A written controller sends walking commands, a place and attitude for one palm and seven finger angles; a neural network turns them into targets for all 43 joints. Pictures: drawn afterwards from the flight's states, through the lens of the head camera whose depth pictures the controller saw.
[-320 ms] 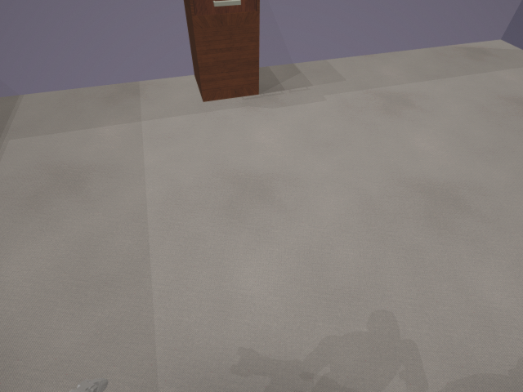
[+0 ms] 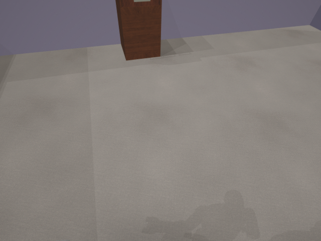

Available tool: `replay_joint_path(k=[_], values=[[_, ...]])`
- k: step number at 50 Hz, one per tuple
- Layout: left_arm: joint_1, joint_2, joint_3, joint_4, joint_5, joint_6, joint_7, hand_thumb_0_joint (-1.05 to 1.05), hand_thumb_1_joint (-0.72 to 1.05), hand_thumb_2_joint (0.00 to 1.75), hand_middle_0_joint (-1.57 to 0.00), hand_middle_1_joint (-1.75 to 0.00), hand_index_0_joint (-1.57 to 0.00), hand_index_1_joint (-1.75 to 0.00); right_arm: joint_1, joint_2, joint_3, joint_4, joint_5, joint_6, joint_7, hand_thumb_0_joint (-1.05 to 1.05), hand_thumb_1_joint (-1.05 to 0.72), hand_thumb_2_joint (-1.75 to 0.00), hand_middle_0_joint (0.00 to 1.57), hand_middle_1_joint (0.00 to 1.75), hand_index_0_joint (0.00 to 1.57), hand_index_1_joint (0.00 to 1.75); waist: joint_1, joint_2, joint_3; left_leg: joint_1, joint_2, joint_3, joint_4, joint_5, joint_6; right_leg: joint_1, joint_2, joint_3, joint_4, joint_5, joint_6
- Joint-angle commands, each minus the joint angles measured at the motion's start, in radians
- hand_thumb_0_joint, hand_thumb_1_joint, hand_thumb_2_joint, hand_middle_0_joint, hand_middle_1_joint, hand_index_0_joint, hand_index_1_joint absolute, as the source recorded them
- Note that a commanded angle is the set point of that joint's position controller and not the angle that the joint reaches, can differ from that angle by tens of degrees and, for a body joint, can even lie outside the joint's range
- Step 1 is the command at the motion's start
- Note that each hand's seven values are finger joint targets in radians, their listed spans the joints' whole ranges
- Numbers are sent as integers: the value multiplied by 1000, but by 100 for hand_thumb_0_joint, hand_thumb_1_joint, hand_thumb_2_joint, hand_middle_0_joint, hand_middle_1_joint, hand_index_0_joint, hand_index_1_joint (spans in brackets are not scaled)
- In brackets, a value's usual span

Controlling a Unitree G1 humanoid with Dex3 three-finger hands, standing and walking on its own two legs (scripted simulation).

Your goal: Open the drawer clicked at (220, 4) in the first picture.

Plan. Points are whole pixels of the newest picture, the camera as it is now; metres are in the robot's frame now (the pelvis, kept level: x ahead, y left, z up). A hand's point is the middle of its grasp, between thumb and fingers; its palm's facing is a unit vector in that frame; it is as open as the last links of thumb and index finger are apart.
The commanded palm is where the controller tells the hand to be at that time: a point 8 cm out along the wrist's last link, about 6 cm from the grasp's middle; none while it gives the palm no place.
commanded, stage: stand and wait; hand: left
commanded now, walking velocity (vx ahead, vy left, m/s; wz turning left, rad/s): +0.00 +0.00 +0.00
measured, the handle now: out of the picture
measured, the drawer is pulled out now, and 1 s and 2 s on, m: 0.00 0.00 0.00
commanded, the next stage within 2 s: look at it before walking up in 0.50 s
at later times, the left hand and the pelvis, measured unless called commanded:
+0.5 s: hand out of the picture +0.06 +0.25 -0.15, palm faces -0.02 -0.94 -0.33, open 7.4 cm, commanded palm none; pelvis -0.01 +0.00 +0.00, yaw +0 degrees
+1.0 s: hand out of the picture +0.07 +0.25 -0.15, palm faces -0.03 -0.94 -0.33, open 7.4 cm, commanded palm none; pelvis +0.00 +0.00 +0.01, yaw +0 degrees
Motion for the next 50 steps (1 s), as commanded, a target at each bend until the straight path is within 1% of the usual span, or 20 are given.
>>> replay_joint_path(k=[1,3,7,8,9,11,13,20,21,22,25,30,34,37,39,43,46,49,50], values=[[-56,208,50,-62,-1,-30,14,0,90,90,-20,-30,-20,-30,-49,-210,-48,-53,1,-26,-12,0,-90,-90,20,30,20,30,-7,14,-61,12,108,-84,-75,163,42,11,-103,101,-92,133,-37],[-48,208,49,-54,-2,-31,14,0,90,90,-20,-30,-20,-30,-53,-211,-48,-43,2,-26,-12,0,-90,-90,20,30,20,30,-4,20,-59,15,110,-84,-78,161,41,13,-106,99,-98,132,-36],[-46,211,48,-37,-2,-33,14,0,90,90,-20,-30,-20,-30,-47,-214,-47,-25,4,-26,-11,0,-90,-90,20,30,20,30,-6,8,-60,21,111,-86,-84,167,40,19,-107,102,-105,143,-37],[-45,209,48,-33,-2,-32,14,0,90,90,-20,-30,-20,-30,-48,-215,-47,-20,4,-26,-12,0,-90,-90,20,30,20,30,-5,19,-53,22,112,-85,-87,170,39,19,-108,99,-108,147,-36],[-46,210,49,-30,-2,-32,15,0,90,90,-20,-30,-20,-30,-43,-215,-47,-18,6,-25,-11,0,-90,-90,20,30,20,30,-7,10,-57,20,113,-90,-90,166,40,24,-105,99,-107,140,-36],[-43,211,48,-22,-2,-31,14,0,90,90,-20,-30,-20,-30,-46,-216,-46,-10,5,-25,-11,0,-90,-90,20,30,20,30,-4,11,-40,14,113,-92,-99,146,40,17,-107,100,-116,118,-34],[-41,211,47,-15,-2,-31,14,0,90,90,-20,-30,-20,-30,-44,-219,-45,-1,6,-26,-11,0,-90,-90,20,30,20,30,-4,17,-38,14,113,-94,-104,149,40,20,-108,101,-120,118,-35],[-43,216,46,-3,0,-29,13,0,90,90,-20,-30,-20,-30,-40,-220,-44,12,6,-22,-8,0,-90,-90,20,30,20,30,-5,9,-10,-1,112,-98,-122,90,38,-1,-106,109,-143,47,-33],[-40,214,46,-2,0,-29,13,0,90,90,-20,-30,-20,-30,-41,-221,-44,15,6,-23,-9,0,-90,-90,20,30,20,30,-3,12,-14,3,112,-99,-124,93,38,0,-107,110,-144,47,-33],[-42,216,46,-3,0,-30,13,0,90,90,-20,-30,-20,-30,-39,-221,-43,15,6,-23,-8,0,-90,-90,20,30,20,30,-4,4,-18,2,112,-100,-122,98,38,4,-108,111,-146,50,-34],[-43,217,45,-1,0,-32,14,0,90,90,-20,-30,-20,-30,-38,-220,-44,18,6,-24,-8,0,-90,-90,20,30,20,30,-5,7,-35,20,115,-95,-119,129,37,11,-111,107,-141,89,-34],[-41,216,45,-1,0,-33,13,0,90,90,-20,-30,-20,-30,-40,-220,-43,20,7,-24,-7,0,-90,-90,20,30,20,30,-5,11,-33,20,116,-94,-121,123,35,11,-112,109,-146,85,-33],[-40,215,45,-1,0,-34,14,0,90,90,-20,-30,-20,-30,-42,-221,-43,23,7,-23,-7,0,-90,-90,20,30,20,30,-6,5,-35,29,116,-94,-119,145,34,13,-111,108,-145,113,-33],[-42,214,45,-1,0,-33,14,0,90,90,-20,-30,-20,-30,-45,-222,-42,24,7,-24,-8,0,-90,-90,20,30,20,30,-4,21,-30,23,118,-93,-126,146,34,21,-110,105,-145,118,-31],[-41,214,45,0,1,-33,14,0,90,90,-20,-30,-20,-30,-43,-222,-43,22,8,-24,-8,0,-90,-90,20,30,20,30,-6,15,-42,33,118,-96,-124,155,35,25,-109,107,-143,126,-32],[-39,213,44,2,0,-33,14,0,90,90,-20,-30,-20,-30,-48,-222,-42,25,8,-26,-9,0,-90,-90,20,30,20,30,-4,21,-46,44,121,-92,-125,179,35,32,-111,102,-142,154,-30],[-44,213,45,2,1,-32,14,0,90,90,-20,-30,-20,-30,-47,-223,-41,26,9,-26,-9,0,-90,-90,20,30,20,30,-4,18,-39,36,122,-93,-132,172,34,35,-110,99,-143,148,-29],[-40,213,45,3,1,-33,15,0,90,90,-20,-30,-20,-30,-44,-224,-42,24,10,-26,-9,0,-90,-90,20,30,20,30,-3,18,-50,47,122,-94,-129,197,35,44,-109,96,-140,168,-29],[-41,213,45,3,1,-32,15,0,90,90,-20,-30,-20,-30,-51,-223,-41,24,9,-26,-10,0,-90,-90,20,30,20,30,-2,16,-36,45,122,-93,-130,195,35,37,-110,95,-143,168,-28]])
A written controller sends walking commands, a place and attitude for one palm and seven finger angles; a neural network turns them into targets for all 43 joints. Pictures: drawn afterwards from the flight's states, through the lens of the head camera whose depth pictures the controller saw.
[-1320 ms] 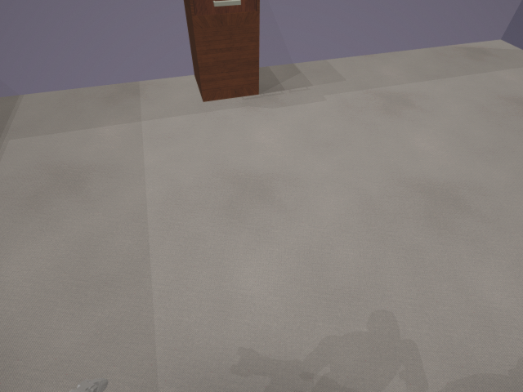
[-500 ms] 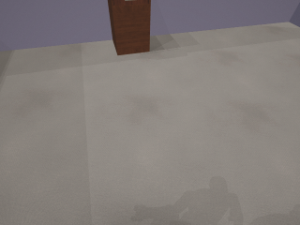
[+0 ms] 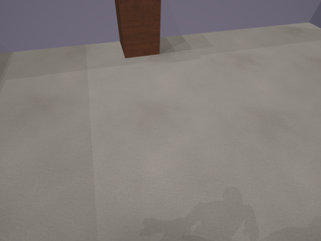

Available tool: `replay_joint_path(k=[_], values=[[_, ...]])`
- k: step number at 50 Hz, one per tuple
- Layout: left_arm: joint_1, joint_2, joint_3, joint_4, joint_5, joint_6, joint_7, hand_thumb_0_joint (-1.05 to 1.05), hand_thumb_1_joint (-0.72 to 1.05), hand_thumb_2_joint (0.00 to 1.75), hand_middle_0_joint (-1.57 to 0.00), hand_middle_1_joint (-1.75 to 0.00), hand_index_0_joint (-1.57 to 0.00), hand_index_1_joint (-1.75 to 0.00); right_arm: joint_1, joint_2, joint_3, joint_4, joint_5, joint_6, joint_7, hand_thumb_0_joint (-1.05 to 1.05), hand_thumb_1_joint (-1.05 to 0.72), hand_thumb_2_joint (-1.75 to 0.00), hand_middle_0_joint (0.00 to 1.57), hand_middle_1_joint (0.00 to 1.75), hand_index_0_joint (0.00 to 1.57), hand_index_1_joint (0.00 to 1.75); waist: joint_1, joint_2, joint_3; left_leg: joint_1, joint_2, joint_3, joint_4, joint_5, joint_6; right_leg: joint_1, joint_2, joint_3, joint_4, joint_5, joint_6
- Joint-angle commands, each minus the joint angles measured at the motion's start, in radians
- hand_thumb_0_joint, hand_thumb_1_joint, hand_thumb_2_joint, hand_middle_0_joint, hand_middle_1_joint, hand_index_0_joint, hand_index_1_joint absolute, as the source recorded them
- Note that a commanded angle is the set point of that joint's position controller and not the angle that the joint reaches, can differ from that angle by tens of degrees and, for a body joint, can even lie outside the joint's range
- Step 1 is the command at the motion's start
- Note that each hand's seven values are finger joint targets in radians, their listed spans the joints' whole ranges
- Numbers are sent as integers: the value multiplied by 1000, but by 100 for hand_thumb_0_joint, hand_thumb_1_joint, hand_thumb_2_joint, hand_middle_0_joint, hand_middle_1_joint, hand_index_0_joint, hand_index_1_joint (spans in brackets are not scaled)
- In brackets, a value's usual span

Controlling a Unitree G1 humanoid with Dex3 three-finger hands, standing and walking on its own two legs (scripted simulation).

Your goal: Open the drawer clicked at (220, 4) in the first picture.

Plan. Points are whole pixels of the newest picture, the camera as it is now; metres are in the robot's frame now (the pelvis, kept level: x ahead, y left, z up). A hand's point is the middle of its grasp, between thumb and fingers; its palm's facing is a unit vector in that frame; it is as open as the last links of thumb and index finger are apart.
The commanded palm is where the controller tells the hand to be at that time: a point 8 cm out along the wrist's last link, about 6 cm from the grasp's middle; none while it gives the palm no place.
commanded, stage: look at it before walking up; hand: left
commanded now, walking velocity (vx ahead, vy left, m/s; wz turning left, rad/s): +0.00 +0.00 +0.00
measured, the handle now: out of the picture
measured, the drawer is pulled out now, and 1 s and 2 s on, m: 0.00 0.00 0.00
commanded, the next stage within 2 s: walk to a spot facing it in 1.32 s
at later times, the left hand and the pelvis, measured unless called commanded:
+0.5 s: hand out of the picture +0.07 +0.25 -0.16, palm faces -0.02 -0.94 -0.34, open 7.4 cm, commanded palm none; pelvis +0.01 +0.00 +0.00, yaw +0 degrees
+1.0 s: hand out of the picture +0.07 +0.24 -0.16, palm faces -0.03 -0.94 -0.34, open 7.4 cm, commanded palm none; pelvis +0.00 -0.01 +0.00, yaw +0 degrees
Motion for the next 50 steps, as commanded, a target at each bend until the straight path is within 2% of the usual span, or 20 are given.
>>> replay_joint_path(k=[1,12,22,28,36,50], values=[[-37,201,39,-65,-1,-26,13,0,90,90,-20,-30,-20,-30,-50,-211,-40,-62,0,-23,-11,0,-90,-90,20,30,20,30,-1,19,-59,14,122,-95,-55,151,33,3,-110,93,-63,121,-32],[-41,203,39,-62,0,-26,13,0,90,90,-20,-30,-20,-30,-55,-212,-39,-62,1,-21,-11,0,-90,-90,20,30,20,30,-1,11,-46,17,121,-95,-64,142,31,1,-109,95,-72,118,-31],[-37,203,41,-61,-1,-29,14,0,90,90,-20,-30,-20,-30,-52,-215,-37,-60,1,-23,-12,0,-90,-90,20,30,20,30,-3,6,-71,40,124,-88,-58,189,29,20,-113,97,-69,176,-34],[-36,204,41,-59,-1,-28,15,0,90,90,-20,-30,-20,-30,-52,-213,-36,-59,1,-23,-13,0,-90,-90,20,30,20,30,0,21,-60,36,124,-87,-64,187,28,22,-113,96,-73,173,-33],[-45,205,42,-60,0,-28,14,0,90,90,-20,-30,-20,-30,-51,-213,-35,-58,1,-21,-13,0,-90,-90,20,30,20,30,-2,7,-40,28,123,-89,-71,159,26,13,-110,99,-84,148,-33],[-40,207,42,-57,-1,-29,13,0,90,90,-20,-30,-20,-30,-45,-213,-34,-53,2,-21,-13,0,-90,-90,20,30,20,30,0,14,-55,34,124,-86,-72,146,25,17,-110,103,-89,136,-33]])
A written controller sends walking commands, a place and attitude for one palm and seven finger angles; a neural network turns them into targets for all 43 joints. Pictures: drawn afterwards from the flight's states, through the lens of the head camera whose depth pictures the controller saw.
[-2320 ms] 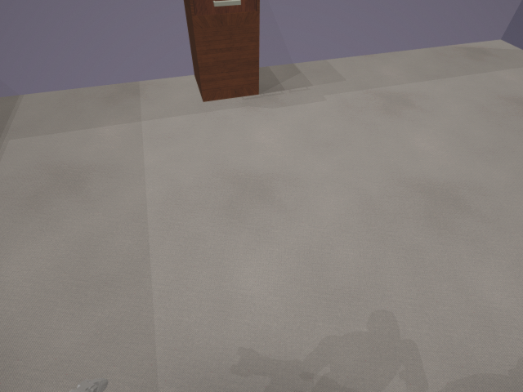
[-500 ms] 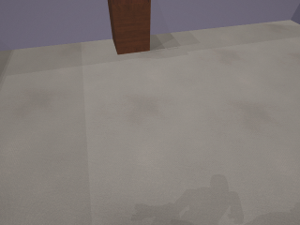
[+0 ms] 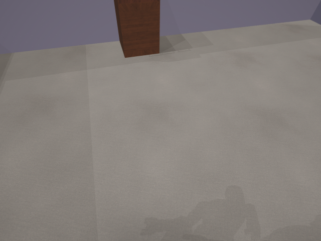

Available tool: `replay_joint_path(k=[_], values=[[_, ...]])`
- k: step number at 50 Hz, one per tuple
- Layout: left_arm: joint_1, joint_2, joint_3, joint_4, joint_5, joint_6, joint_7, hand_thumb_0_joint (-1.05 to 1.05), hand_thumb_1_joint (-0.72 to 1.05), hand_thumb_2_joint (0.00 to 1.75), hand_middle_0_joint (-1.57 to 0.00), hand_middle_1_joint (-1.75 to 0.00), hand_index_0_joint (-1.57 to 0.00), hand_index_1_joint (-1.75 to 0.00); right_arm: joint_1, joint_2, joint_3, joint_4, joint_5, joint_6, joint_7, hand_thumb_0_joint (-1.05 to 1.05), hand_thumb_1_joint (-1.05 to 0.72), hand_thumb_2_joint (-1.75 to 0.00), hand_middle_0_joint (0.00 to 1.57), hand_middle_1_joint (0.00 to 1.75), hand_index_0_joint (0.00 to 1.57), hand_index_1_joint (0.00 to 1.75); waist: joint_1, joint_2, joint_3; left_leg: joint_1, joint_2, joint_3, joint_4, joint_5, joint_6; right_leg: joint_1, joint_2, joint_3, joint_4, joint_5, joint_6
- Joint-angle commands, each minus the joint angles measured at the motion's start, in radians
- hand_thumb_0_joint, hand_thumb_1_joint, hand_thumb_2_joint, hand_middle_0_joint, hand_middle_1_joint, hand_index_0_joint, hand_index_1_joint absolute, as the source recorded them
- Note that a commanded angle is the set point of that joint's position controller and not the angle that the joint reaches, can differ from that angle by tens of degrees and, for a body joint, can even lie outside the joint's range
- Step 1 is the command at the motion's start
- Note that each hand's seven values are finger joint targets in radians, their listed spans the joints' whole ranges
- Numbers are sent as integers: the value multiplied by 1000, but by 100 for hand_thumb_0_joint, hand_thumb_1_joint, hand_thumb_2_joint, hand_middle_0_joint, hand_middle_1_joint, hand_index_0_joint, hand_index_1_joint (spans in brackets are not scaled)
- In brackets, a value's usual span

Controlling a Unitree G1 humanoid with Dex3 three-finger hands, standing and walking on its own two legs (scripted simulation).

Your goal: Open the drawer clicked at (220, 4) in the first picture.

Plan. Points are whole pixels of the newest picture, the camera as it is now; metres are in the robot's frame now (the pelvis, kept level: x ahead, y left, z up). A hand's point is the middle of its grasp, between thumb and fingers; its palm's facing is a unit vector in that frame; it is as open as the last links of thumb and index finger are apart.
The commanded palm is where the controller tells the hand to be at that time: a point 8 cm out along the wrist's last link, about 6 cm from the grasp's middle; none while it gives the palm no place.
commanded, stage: look at it before walking up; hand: left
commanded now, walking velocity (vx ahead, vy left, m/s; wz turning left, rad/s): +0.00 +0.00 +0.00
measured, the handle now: out of the picture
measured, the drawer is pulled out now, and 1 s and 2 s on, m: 0.00 0.00 0.00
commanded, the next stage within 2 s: walk to a spot facing it in 0.32 s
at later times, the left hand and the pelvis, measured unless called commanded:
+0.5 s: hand out of the picture +0.07 +0.25 -0.16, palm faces -0.02 -0.94 -0.34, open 7.4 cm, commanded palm none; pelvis +0.01 +0.00 +0.00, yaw +0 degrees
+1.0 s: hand out of the picture +0.02 +0.15 -0.18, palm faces +0.04 -0.98 -0.17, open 7.4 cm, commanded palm none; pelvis +0.15 +0.00 -0.02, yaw -4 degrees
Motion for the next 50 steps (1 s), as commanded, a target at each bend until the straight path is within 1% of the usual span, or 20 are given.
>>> replay_joint_path(k=[1,21,23,25,26,30,32,35,37,38,39,40,41,42,43,44,45,47,49,50], values=[[-41,206,41,-63,-1,-27,14,0,90,90,-20,-30,-20,-30,-47,-206,-40,-59,0,-22,-10,0,-90,-90,20,30,20,30,-2,-2,-58,11,112,-84,-38,140,37,-7,-121,107,-62,135,-23],[-40,208,40,-61,-1,-27,14,0,90,90,-20,-30,-20,-30,-47,-208,-38,-58,0,-22,-11,0,-90,-90,20,30,20,30,-1,3,-54,13,112,-84,-38,147,36,-7,-122,105,-65,141,-22],[32,77,12,-29,-2,-7,18,0,90,90,-20,-30,-20,-30,23,-75,-6,-28,-8,-5,-6,0,-90,-90,20,30,20,30,-2,-4,-76,16,103,-56,-23,29,16,-12,-113,100,-61,-15,-3],[65,77,17,-24,5,5,10,0,90,90,-20,-30,-20,-30,55,-70,-12,-22,-15,7,-1,0,-90,-90,20,30,20,30,-1,-10,-20,-29,88,-43,-10,-192,20,-76,-100,125,-62,-246,-14],[72,83,22,-29,8,8,5,0,90,90,-20,-30,-20,-30,67,-75,-15,-24,-18,8,1,0,-90,-90,20,30,20,30,-3,-16,9,-61,86,-46,-16,-272,24,-101,-93,134,-55,-308,-21],[118,63,35,-47,14,6,-10,0,90,90,-20,-30,-20,-30,96,-83,-31,-38,-20,4,3,0,-90,-90,20,30,20,30,-1,24,124,-146,111,-76,-22,-440,55,-195,-59,130,11,-390,-41],[145,36,39,-51,13,-5,-12,0,90,90,-20,-30,-20,-30,139,-76,-36,-39,-17,-7,-1,0,-90,-90,20,30,20,30,-6,47,120,-117,141,-108,-16,-394,81,-214,-41,106,88,-309,-47],[182,-7,40,-58,13,-24,-13,0,90,90,-20,-30,-20,-30,198,-81,-52,-33,-11,-22,-5,0,-90,-90,20,30,20,30,-7,124,89,-59,219,-177,-11,-301,131,-245,-10,27,229,-207,-37],[219,-34,44,-55,13,-37,-11,0,90,90,-20,-30,-20,-30,216,-64,-54,-30,-8,-32,-10,0,-90,-90,20,30,20,30,8,129,74,-60,224,-157,67,-134,138,-202,-11,14,232,-141,-40],[275,-31,51,-38,13,-44,-8,0,90,90,-20,-30,-20,-30,205,-44,-54,-36,-8,-38,-12,0,-90,-90,20,30,20,30,32,90,46,-110,188,-98,177,-31,119,-103,-32,52,194,-75,-56],[363,3,62,-7,15,-53,0,0,90,90,-20,-30,-20,-30,160,-9,-51,-61,-3,-44,-12,0,-90,-90,20,30,20,30,67,-47,21,-269,109,23,367,40,71,82,-113,190,114,60,-97],[497,66,82,38,17,-64,15,0,90,90,-20,-30,-20,-30,84,46,-40,-105,-3,-56,-6,0,-90,-90,20,30,20,30,112,-263,6,-530,17,149,617,-142,19,301,-282,448,-8,325,-174],[596,69,82,70,11,-68,27,0,90,90,-20,-30,-20,-30,-12,42,-40,-139,-11,-58,-6,0,-90,-90,20,30,20,30,151,-261,51,-672,25,102,766,-392,11,358,-356,540,-5,610,-224],[615,35,75,82,16,-71,38,0,90,90,-20,-30,-20,-30,-36,39,-44,-149,-14,-61,-7,0,-90,-90,20,30,20,30,148,-221,64,-745,50,59,836,-380,13,409,-341,508,32,735,-242],[608,0,70,80,21,-71,46,0,90,90,-20,-30,-20,-30,-57,53,-48,-151,-15,-62,-2,0,-90,-90,20,30,20,30,147,-129,76,-789,70,54,848,-356,19,423,-328,441,40,703,-232],[585,-9,66,73,24,-69,52,0,90,90,-20,-30,-20,-30,-78,65,-49,-156,-11,-60,5,0,-90,-90,20,30,20,30,132,-73,95,-794,91,55,831,-357,23,396,-325,416,35,610,-227],[546,-23,62,59,28,-71,53,0,90,90,-20,-30,-20,-30,-84,82,-50,-162,-9,-54,12,0,-90,-90,20,30,20,30,105,-72,99,-773,100,54,784,-349,20,347,-300,367,12,531,-204],[457,-49,52,38,30,-73,48,0,90,90,-20,-30,-20,-30,-85,108,-49,-175,-5,-37,23,0,-90,-90,20,30,20,30,48,-103,148,-642,89,97,668,-256,11,130,-252,286,-81,388,-176],[366,-46,51,25,25,-76,42,0,90,90,-20,-30,-20,-30,-48,133,-46,-169,0,-35,36,0,-90,-90,20,30,20,30,-12,-145,153,-419,73,142,502,-115,15,-51,-195,193,-132,323,-143],[349,-37,56,21,18,-78,39,0,90,90,-20,-30,-20,-30,-19,129,-46,-164,4,-38,37,0,-90,-90,20,30,20,30,-24,-161,139,-286,44,171,451,-43,21,-121,-170,146,-126,369,-125]])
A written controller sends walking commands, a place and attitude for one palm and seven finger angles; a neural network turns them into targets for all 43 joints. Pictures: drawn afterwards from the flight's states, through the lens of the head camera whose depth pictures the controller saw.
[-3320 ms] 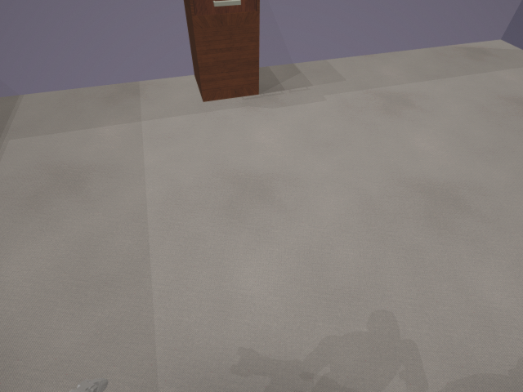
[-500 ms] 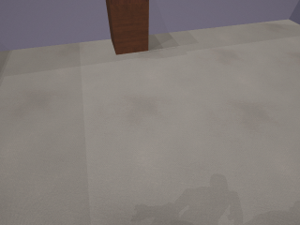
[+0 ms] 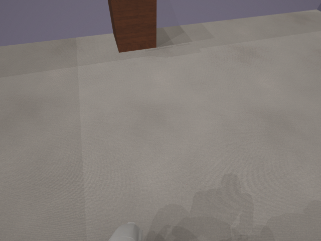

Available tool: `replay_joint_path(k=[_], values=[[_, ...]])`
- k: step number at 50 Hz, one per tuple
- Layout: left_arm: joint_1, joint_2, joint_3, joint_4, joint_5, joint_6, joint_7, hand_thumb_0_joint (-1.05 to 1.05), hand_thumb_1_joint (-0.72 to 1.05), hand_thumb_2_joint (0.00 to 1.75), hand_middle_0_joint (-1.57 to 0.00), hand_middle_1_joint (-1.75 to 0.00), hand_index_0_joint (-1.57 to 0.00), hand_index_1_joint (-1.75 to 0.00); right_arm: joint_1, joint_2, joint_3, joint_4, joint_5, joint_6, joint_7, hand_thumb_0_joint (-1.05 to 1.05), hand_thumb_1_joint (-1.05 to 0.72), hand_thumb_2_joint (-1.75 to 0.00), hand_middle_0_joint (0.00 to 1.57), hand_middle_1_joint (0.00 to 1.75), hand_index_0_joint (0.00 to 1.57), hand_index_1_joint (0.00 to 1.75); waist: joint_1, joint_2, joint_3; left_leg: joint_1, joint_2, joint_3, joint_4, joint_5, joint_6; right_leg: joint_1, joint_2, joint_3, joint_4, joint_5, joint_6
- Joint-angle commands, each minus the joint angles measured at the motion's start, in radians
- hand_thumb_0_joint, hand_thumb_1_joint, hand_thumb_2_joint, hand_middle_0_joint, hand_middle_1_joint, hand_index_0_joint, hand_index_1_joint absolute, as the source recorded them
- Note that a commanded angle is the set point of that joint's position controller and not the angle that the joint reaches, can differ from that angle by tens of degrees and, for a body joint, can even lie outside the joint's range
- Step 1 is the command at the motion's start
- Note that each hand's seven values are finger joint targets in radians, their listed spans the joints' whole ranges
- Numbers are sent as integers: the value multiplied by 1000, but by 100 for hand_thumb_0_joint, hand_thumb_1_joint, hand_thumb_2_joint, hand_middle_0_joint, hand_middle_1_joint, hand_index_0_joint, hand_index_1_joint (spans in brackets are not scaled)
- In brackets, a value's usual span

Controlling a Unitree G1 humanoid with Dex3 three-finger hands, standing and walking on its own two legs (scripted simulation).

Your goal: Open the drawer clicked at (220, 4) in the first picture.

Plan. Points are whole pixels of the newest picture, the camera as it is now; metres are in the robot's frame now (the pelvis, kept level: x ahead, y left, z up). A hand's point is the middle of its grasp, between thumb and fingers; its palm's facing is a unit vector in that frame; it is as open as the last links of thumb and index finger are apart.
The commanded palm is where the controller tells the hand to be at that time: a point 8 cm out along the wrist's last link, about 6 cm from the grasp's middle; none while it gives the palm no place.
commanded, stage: walk to a spot facing it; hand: left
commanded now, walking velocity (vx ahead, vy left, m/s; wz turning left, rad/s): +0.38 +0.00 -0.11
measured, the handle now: out of the picture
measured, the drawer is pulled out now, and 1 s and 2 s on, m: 0.00 0.00 0.00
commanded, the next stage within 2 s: none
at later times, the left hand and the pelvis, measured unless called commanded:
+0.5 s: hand (112, 168) +0.34 +0.20 -0.14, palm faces -0.07 -0.98 -0.18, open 7.4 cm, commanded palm none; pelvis +0.23 +0.03 +0.01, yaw -4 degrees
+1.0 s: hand (126, 147) +0.44 +0.18 -0.17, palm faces +0.02 -0.98 -0.18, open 7.3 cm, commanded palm none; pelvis +0.47 +0.00 +0.01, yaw -3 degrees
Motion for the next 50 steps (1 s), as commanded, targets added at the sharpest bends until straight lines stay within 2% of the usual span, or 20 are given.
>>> replay_joint_path(k=[1,3,4,5,6,7,9,12,14,20,25,29,30,31,32,33,36,40,48,50], values=[[-70,203,43,-42,-15,-24,5,0,90,90,-20,-30,-20,-30,-40,-37,-11,-113,13,-51,13,0,-90,-90,20,30,20,30,-117,-146,99,268,-53,80,-219,233,13,-299,-162,54,-125,718,-103],[-93,216,53,-37,-22,-27,2,0,90,90,-20,-30,-20,-30,210,-77,-30,-25,5,-58,-7,0,-90,-90,20,30,20,30,-221,-101,-30,536,-83,89,-322,330,30,-295,-130,0,149,867,-74],[-71,186,51,-32,-23,-27,-2,0,90,90,-20,-30,-20,-30,355,-135,-46,20,-2,-58,-19,0,-90,-90,20,30,20,30,-267,-6,-133,693,-23,12,-337,308,39,-336,-100,-14,367,735,-57],[4,127,50,-42,-36,-18,-11,0,90,90,-20,-30,-20,-30,430,-222,-71,38,-21,-62,-27,0,-90,-90,20,30,20,30,-261,253,-226,815,219,-344,-444,215,114,-490,23,-86,699,230,-21],[25,85,42,-70,-40,-16,-14,0,90,90,-20,-30,-20,-30,417,-271,-73,28,-14,-59,-29,0,-90,-90,20,30,20,30,-209,335,-248,751,396,-677,-679,99,197,-582,72,-29,958,-102,-26],[-13,100,42,-78,-29,-11,-10,0,90,90,-20,-30,-20,-30,269,-242,-65,-4,-3,-51,-28,0,-90,-90,20,30,20,30,-161,189,-124,563,415,-665,-765,-169,227,-595,-8,2,1020,-71,-45],[-98,72,35,-95,-15,4,-25,0,90,90,-20,-30,-20,-30,113,-129,-41,-55,-5,-60,-34,0,-90,-90,20,30,20,30,-105,46,72,309,345,-523,-794,-212,194,-669,-88,-21,1023,60,-30],[-52,38,38,-94,0,35,-38,0,90,90,-20,-30,-20,-30,83,-61,-18,-45,-12,-85,-34,0,-90,-90,20,30,20,30,-29,79,89,151,226,-235,-788,-9,136,-563,-118,-47,888,132,-8],[-61,38,42,-108,-2,46,-43,0,90,90,-20,-30,-20,-30,85,-61,-21,-40,-6,-93,-34,0,-90,-90,20,30,20,30,-13,115,56,155,190,-160,-805,61,136,-547,-129,-64,822,203,6],[-303,78,54,-208,-2,48,-57,0,90,90,-20,-30,-20,-30,200,-74,-32,-12,-4,-102,-35,0,-90,-90,20,30,20,30,-63,83,86,377,200,-116,-832,242,163,-710,-163,-87,549,333,45],[-477,71,47,-262,-8,33,-59,0,90,90,-20,-30,-20,-30,287,-91,-34,18,-16,-92,-35,0,-90,-90,20,30,20,30,-119,66,102,481,223,-76,-773,394,162,-635,-125,-149,280,278,25],[-359,100,54,-225,-7,12,-55,0,90,90,-20,-30,-20,-30,296,-105,-35,34,-15,-81,-35,0,-90,-90,20,30,20,30,-58,59,2,525,186,-3,-535,728,114,-377,-33,-222,127,263,-19],[-206,135,66,-174,-2,1,-50,0,90,90,-20,-30,-20,-30,281,-99,-31,33,-8,-82,-33,0,-90,-90,20,30,20,30,13,38,-80,428,154,36,-344,733,79,-136,-43,-193,99,310,-44],[-55,233,92,-128,6,-13,-37,0,90,90,-20,-30,-20,-30,294,-58,-22,14,3,-86,-22,0,-90,-90,20,30,20,30,68,-137,-209,175,66,102,-47,455,30,163,-266,70,65,305,-121],[41,326,110,-101,-13,-12,-28,0,90,90,-20,-30,-20,-30,291,-30,-14,-20,5,-90,-22,0,-90,-90,20,30,20,30,62,-275,-288,-32,-54,63,234,-123,2,295,-474,423,-46,402,-216],[-9,313,109,-104,-25,-7,-22,0,90,90,-20,-30,-20,-30,233,-60,-23,-25,7,-86,-26,0,-90,-90,20,30,20,30,65,-176,-254,-79,-5,-49,343,-113,23,238,-470,392,-77,344,-231],[-182,189,68,-133,-21,-13,-17,0,90,90,-20,-30,-20,-30,117,-20,-25,-36,-4,-65,-19,0,-90,-90,20,30,20,30,-9,-28,-12,-76,87,-89,318,73,17,-129,-383,177,-148,319,-149],[-214,121,52,-124,-8,-28,-13,0,90,90,-20,-30,-20,-30,203,36,-27,-13,-16,-24,-8,0,-90,-90,20,30,20,30,-92,-82,30,22,94,-41,143,143,-17,-309,-293,-40,-199,341,-109],[-175,196,56,-96,-10,-25,-19,0,90,90,-20,-30,-20,-30,7,-5,-26,-106,-7,-44,22,0,-90,-90,20,30,20,30,-57,-107,62,101,65,29,-280,210,-13,-235,-286,-64,-178,263,-113],[-167,205,60,-88,-11,-20,-20,0,90,90,-20,-30,-20,-30,43,-26,-33,-98,-10,-54,18,0,-90,-90,20,30,20,30,-82,-43,47,224,32,69,-371,204,-5,-237,-279,-83,-87,326,-100]])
